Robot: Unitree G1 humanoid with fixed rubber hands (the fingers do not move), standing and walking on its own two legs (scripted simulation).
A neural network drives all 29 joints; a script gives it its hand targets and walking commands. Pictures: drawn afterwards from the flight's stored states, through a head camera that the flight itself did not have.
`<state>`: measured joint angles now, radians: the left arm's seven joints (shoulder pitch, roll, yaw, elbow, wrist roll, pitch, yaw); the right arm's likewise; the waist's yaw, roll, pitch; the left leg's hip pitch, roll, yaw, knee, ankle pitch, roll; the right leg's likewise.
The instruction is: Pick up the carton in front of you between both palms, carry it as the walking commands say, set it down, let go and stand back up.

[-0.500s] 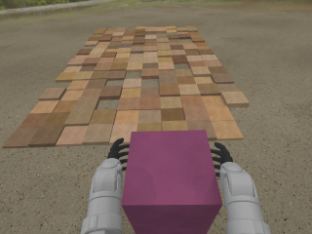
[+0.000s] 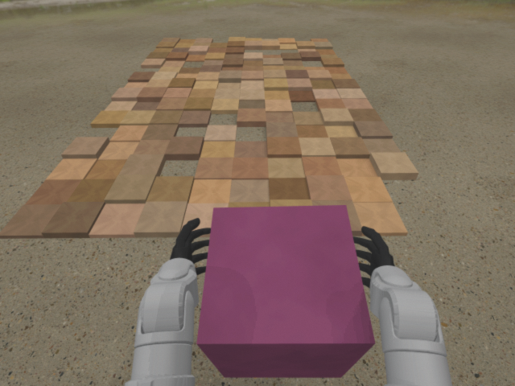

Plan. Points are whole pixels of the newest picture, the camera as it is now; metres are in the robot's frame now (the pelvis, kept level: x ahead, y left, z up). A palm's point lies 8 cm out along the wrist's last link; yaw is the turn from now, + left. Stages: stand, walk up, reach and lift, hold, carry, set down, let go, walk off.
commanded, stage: carry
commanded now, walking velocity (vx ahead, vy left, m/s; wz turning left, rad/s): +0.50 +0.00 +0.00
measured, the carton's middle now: (280, 297) +0.29 +0.00 +0.00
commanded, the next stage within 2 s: none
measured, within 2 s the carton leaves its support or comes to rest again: neither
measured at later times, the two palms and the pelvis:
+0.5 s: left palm (182, 184) +0.47 +0.19 +0.10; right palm (335, 182) +0.48 -0.11 +0.09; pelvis +0.25 +0.02 +0.00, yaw +1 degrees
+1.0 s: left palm (202, 97) +0.81 +0.20 +0.13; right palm (313, 99) +0.81 -0.10 +0.13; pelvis +0.56 +0.05 +0.00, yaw -1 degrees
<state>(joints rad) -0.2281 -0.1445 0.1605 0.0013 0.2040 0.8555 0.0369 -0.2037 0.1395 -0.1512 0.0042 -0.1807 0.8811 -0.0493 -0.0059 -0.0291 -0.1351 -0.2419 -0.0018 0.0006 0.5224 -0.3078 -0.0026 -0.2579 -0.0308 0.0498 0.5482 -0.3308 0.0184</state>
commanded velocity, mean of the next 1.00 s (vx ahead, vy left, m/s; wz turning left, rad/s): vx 0.50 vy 0.00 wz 0.00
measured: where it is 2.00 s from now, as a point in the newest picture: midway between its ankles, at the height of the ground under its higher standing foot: (261, 219)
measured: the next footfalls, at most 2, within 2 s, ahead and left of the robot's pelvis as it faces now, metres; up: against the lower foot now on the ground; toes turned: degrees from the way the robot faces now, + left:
right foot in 0.20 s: +0.14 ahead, -0.10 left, +0.00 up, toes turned -9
left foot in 0.54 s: +0.43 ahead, +0.13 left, +0.00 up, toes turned +11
